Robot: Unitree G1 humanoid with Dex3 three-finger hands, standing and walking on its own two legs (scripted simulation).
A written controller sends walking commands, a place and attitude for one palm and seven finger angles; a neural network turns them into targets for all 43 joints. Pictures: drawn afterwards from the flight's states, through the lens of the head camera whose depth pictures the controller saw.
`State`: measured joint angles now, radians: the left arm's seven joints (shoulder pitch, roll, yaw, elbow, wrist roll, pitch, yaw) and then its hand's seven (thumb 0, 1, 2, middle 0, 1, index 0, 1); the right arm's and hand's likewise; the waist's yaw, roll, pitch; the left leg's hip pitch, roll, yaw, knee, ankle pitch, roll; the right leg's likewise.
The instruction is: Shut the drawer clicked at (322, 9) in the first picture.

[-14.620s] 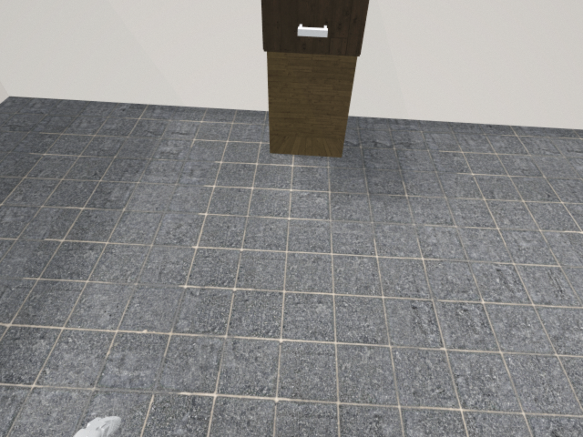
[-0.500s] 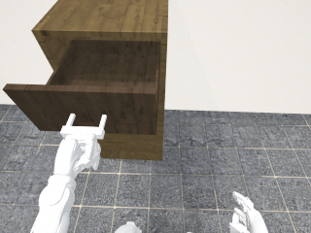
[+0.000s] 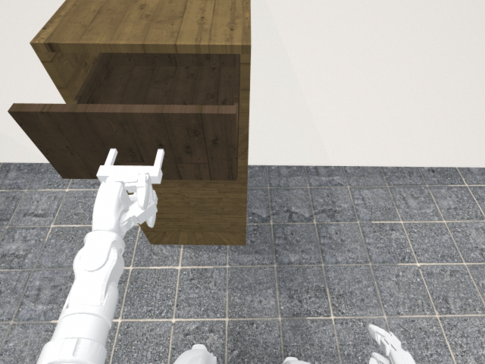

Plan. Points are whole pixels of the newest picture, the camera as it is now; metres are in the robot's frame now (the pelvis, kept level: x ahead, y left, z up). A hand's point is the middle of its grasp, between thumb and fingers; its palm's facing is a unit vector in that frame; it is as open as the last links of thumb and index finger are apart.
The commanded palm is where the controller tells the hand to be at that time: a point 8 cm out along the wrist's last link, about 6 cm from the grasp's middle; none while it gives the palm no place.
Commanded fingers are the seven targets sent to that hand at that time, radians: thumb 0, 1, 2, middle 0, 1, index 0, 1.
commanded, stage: push the drawer shut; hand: left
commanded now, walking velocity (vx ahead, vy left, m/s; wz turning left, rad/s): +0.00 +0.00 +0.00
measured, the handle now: (133, 164) +0.44 +0.20 +0.07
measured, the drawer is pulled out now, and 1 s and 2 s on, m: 0.17 0.04 0.00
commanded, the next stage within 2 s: pull the fist back off the drawer in 1.62 s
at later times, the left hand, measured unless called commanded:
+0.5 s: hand (160, 174) +0.42 +0.15 +0.06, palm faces +0.00 -1.00 -0.04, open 3.2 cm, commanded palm +0.40 +0.21 +0.07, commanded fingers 0.00 0.90 0.90 -1.40 -1.60 -1.40 -1.60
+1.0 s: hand (166, 145) +0.49 +0.15 +0.06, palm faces +0.01 -1.00 -0.03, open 3.1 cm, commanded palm +0.47 +0.21 +0.07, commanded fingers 0.00 0.90 0.90 -1.40 -1.60 -1.40 -1.60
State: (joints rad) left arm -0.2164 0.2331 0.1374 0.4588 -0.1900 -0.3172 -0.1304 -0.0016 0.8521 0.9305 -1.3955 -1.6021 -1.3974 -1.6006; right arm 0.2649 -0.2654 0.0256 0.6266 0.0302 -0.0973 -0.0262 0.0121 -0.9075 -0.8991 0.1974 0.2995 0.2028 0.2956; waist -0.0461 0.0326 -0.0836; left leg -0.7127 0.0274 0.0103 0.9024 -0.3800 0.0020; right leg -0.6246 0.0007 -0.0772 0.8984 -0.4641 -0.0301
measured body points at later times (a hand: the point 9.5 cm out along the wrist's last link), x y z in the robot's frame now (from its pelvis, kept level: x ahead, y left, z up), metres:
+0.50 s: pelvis +0.00 +0.00 +0.00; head +0.07 +0.00 +0.44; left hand +0.41 +0.21 +0.07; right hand +0.09 -0.26 -0.12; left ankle +0.04 +0.12 -0.69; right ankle -0.01 -0.10 -0.69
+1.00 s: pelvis +0.00 +0.00 -0.02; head +0.10 +0.01 +0.42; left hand +0.48 +0.21 +0.07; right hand +0.02 -0.26 -0.14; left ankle +0.04 +0.12 -0.69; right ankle -0.01 -0.10 -0.69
